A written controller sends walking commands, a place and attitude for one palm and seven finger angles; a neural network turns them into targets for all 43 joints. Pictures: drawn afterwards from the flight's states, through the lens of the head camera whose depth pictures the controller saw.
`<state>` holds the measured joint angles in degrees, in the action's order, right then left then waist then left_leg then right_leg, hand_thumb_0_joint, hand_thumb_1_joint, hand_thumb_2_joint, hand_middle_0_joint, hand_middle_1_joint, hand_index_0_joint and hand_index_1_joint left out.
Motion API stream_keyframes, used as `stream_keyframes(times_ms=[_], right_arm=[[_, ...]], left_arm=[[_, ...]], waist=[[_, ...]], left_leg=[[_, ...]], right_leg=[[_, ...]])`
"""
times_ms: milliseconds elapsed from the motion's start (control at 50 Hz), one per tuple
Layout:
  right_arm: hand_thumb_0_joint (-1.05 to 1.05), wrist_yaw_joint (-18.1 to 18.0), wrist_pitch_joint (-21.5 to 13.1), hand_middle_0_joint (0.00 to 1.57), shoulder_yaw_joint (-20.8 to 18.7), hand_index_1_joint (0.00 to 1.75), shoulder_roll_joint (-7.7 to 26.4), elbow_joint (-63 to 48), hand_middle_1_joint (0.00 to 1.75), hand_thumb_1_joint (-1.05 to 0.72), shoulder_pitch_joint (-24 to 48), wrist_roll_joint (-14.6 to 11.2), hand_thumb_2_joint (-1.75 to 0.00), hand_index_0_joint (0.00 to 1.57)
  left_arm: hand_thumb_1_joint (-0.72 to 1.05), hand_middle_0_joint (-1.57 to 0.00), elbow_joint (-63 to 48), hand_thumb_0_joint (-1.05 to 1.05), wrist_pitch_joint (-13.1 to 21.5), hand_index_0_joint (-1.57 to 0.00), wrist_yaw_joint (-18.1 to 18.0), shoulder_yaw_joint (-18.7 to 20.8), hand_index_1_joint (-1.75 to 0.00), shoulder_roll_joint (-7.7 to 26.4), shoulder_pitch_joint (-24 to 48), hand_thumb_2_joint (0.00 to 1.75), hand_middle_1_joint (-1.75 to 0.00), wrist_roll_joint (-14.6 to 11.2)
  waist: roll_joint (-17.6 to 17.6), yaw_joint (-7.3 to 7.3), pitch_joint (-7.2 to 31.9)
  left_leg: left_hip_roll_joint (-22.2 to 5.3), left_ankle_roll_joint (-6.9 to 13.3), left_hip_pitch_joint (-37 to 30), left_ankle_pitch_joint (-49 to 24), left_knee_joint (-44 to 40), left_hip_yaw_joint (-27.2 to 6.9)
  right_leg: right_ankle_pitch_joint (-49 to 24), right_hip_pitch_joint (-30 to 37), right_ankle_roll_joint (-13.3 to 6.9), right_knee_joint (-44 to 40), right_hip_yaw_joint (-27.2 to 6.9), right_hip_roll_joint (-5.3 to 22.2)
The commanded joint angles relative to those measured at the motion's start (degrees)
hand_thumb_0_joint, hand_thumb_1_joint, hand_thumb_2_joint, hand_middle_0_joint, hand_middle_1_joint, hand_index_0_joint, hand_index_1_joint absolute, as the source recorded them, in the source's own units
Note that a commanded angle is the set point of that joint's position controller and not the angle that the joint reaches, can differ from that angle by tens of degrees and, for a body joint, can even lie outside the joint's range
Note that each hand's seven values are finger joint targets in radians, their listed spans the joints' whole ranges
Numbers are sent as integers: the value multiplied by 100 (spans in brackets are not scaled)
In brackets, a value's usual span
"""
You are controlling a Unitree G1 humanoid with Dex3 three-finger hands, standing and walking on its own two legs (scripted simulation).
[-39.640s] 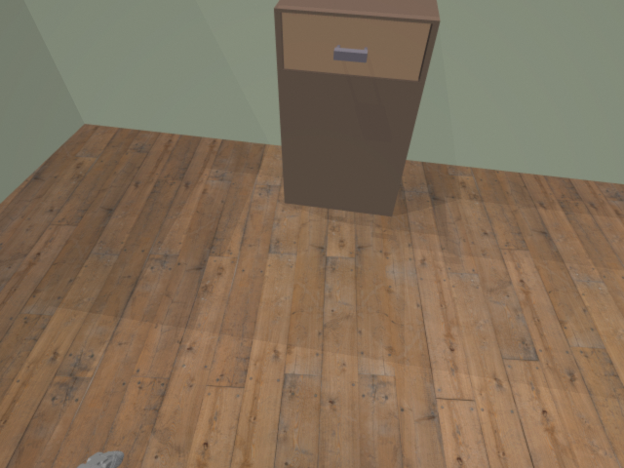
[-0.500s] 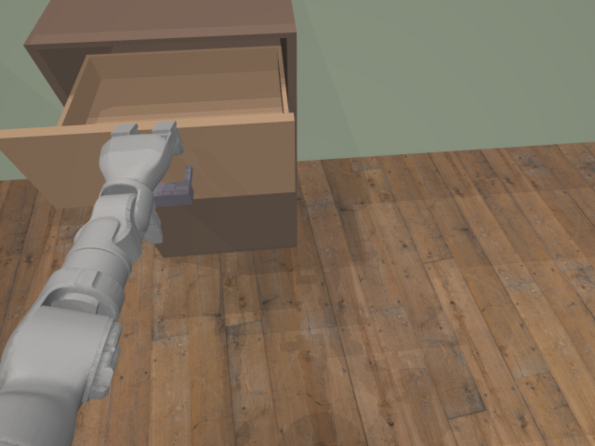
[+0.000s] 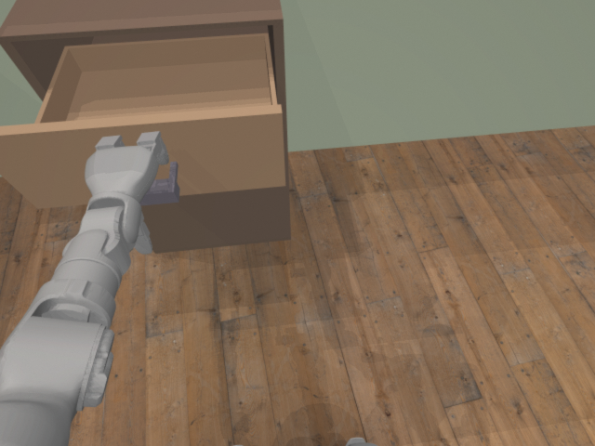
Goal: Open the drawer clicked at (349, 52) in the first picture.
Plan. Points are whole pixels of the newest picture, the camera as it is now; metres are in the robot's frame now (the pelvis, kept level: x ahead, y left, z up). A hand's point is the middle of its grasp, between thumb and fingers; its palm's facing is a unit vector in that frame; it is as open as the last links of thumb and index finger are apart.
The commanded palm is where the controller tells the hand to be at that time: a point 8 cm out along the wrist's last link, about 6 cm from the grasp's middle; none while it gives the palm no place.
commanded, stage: lower the fingers behind the handle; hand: left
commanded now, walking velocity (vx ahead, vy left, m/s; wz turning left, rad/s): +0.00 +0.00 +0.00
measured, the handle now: (145, 181) +0.52 +0.23 +0.00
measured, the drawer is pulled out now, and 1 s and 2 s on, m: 0.24 0.24 0.24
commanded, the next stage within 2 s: lift the fingers back up to retry in 1.22 s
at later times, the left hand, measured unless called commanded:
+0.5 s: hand (142, 202) +0.48 +0.22 +0.00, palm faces -0.04 -0.02 -1.00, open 13.7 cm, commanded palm +0.46 +0.22 +0.05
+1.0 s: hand (143, 205) +0.48 +0.22 +0.00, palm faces -0.03 +0.00 -1.00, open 13.7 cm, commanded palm +0.46 +0.21 +0.03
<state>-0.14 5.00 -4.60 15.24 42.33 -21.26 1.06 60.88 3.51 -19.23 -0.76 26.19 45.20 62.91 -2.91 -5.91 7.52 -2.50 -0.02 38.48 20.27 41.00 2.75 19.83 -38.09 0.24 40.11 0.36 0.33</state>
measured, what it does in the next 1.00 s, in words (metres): stands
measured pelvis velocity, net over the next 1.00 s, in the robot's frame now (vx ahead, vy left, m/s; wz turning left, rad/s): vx -0.03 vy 0.01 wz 0.00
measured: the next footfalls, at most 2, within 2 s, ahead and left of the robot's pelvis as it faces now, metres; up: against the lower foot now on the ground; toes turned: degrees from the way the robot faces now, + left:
none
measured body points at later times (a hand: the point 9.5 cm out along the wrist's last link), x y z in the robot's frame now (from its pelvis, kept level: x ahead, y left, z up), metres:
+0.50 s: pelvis -0.01 +0.01 -0.01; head +0.10 +0.00 +0.42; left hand +0.47 +0.22 +0.06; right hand +0.00 -0.27 -0.14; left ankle -0.02 +0.12 -0.71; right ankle -0.02 -0.12 -0.71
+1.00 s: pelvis -0.03 +0.01 -0.03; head +0.09 +0.01 +0.41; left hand +0.47 +0.22 +0.05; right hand -0.03 -0.26 -0.15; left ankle -0.02 +0.12 -0.71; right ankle -0.02 -0.12 -0.71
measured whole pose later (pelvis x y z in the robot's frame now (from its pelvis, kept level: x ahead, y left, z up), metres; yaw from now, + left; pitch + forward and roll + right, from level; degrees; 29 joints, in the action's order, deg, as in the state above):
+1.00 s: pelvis -0.03 +0.01 -0.03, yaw +0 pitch +23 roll -2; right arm -0.3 3.9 -2.9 14.6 41.2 -20.8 1.3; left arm 67.6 0.3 -22.0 -3.3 27.2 53.3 63.4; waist -2.8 -7.9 9.1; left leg -2.3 1.0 52.3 23.0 52.8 1.9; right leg 22.0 -50.9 1.1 50.4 0.8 0.7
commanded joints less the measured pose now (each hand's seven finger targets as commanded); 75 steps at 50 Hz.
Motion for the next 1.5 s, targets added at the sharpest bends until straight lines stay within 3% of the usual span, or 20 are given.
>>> stream_keyframes(times_ms=[0,120,200,300,340,380,480,540,620,660,760,820,880,1000,1120,1180,1260,1300,1400,1480], right_arm=[[0,-51,-112,20,-306,30,845,-324,30,-90,-580,31,-90,20],[0,-82,-135,20,-279,30,852,-284,30,-90,-558,12,-90,20],[0,-88,-173,20,-272,30,846,-283,30,-90,-610,51,-90,20],[0,-78,-172,20,-238,30,889,-280,30,-90,-633,68,-90,20],[0,-63,-188,20,-257,30,862,-292,30,-90,-654,99,-90,20],[0,-50,-171,20,-252,30,864,-266,30,-90,-690,82,-90,20],[0,-55,-144,20,-237,30,882,-275,30,-90,-739,72,-90,20],[0,-95,-151,20,-218,30,912,-263,30,-90,-783,76,-90,20],[0,-85,-172,20,-231,30,882,-242,30,-90,-817,73,-90,20],[0,-82,-168,20,-212,30,920,-228,30,-90,-841,75,-90,20],[0,-60,-186,20,-217,30,900,-231,30,-90,-872,83,-90,20],[0,-67,-167,20,-186,30,930,-252,30,-90,-860,66,-90,20],[0,-74,-152,20,-174,30,914,-314,30,-90,-845,54,-90,20],[0,-109,-199,20,-162,30,909,-348,30,-90,-850,41,-90,20],[0,-125,-215,20,-149,30,909,-366,30,-90,-871,35,-90,20],[0,-133,-216,20,-130,30,913,-340,30,-90,-875,25,-90,20],[0,-134,-232,20,-157,30,912,-320,30,-90,-918,40,-90,20],[0,-130,-229,20,-147,30,908,-318,30,-90,-922,38,-90,20],[0,-134,-217,20,-171,30,887,-349,30,-90,-935,24,-90,20],[0,-167,-224,20,-176,30,878,-322,30,-90,-899,12,-90,20]], left_arm=[[-50,-30,-1156,0,-12,-30,-311,190,-120,1261,2514,30,-120,-7],[-50,-30,-899,0,-6,-30,-364,82,-120,1192,2661,30,-120,31],[-50,-30,-905,0,39,-30,-456,185,-120,1300,2828,30,-120,90],[-50,-30,-580,0,-68,-30,-494,272,-120,1454,2799,30,-120,110],[-50,-30,-618,0,-56,-30,-497,225,-120,1314,2803,30,-120,118],[-50,-30,-370,0,-148,-30,-489,81,-120,1146,2639,30,-120,124],[-50,-30,-249,0,-221,-30,-388,23,-120,1116,2575,30,-120,76],[-50,-30,-378,0,-91,-30,-324,167,-120,1347,2803,30,-120,49],[-50,-30,-115,0,-82,-30,-343,-97,-120,959,2601,30,-120,56],[-50,-30,-25,0,-99,-30,-359,16,-120,1142,2626,30,-120,82],[-50,-30,98,0,-212,-30,-392,-180,-120,885,2689,30,-120,120],[-50,-30,250,0,-309,-30,-357,-103,-120,1042,2661,30,-120,95],[-50,-30,164,0,-348,-30,-305,-147,-120,1027,2650,30,-120,104],[-50,-30,95,0,-329,-30,-246,-240,-120,928,2816,30,-120,65],[-50,-30,140,0,-294,-30,-216,-145,-120,1019,2641,30,-120,55],[-50,-30,179,0,-312,-30,-210,-232,-120,983,2828,30,-120,48],[-50,-30,136,0,-341,-30,-247,-281,-120,918,2963,30,-120,76],[-50,-30,134,0,-358,-30,-244,-235,-120,971,2940,30,-120,61],[-50,-30,-553,0,-287,-30,-237,-96,-120,1182,3297,30,-120,-20],[-50,-30,-795,0,-159,-30,-234,22,-120,1330,3351,30,-120,-71]], waist=[[-59,-55,2427],[21,-189,2070],[-94,-173,2392],[47,-216,2380],[-90,-204,2582],[-91,-229,2368],[-34,-259,2373],[75,-289,2330],[57,-353,2131],[71,-345,2153],[23,-403,2180],[192,-425,2061],[-49,-360,2210],[42,-449,2083],[100,-383,2164],[73,-457,1968],[16,-498,2193],[36,-474,2149],[-304,-366,2664],[-260,-356,2535]], left_leg=[[348,221,-1511,-2593,-57,-3],[350,224,-1296,-2057,-42,-41],[346,211,-1321,-2212,102,-95],[346,219,-1015,-2104,237,-89],[343,211,-1105,-2216,325,-102],[332,200,-1021,-2136,346,-98],[327,215,-889,-2040,401,-93],[315,227,-722,-1847,421,-149],[294,224,-652,-1693,496,-162],[296,225,-506,-1600,531,-180],[276,219,-462,-1499,632,-215],[279,232,-255,-1269,661,-201],[279,213,-387,-1290,641,-203],[251,235,-342,-1092,639,-239],[255,236,-316,-1091,655,-258],[253,237,-218,-975,654,-271],[249,236,-346,-1045,690,-288],[258,237,-311,-1045,689,-275],[247,211,-902,-1436,553,-310],[248,221,-1057,-1540,419,-307]], right_leg=[[-2492,1144,-172,-257,107,-294],[-1994,779,-171,-275,114,-290],[-2020,673,-185,-94,131,-289],[-2024,580,-165,22,125,-288],[-2016,509,-183,82,137,-302],[-1914,339,-179,89,163,-311],[-1911,314,-168,114,143,-309],[-1741,285,-172,156,138,-300],[-1481,-80,-176,208,182,-319],[-1393,-132,-178,275,178,-312],[-1197,-415,-187,370,214,-324],[-1061,-435,-171,377,205,-321],[-1003,-448,-189,400,218,-327],[-822,-577,-167,373,221,-327],[-805,-543,-178,405,225,-327],[-704,-680,-170,397,227,-326],[-735,-706,-168,425,229,-321],[-746,-655,-168,406,226,-324],[-991,-303,-179,295,221,-350],[-1125,-94,-172,137,211,-360]])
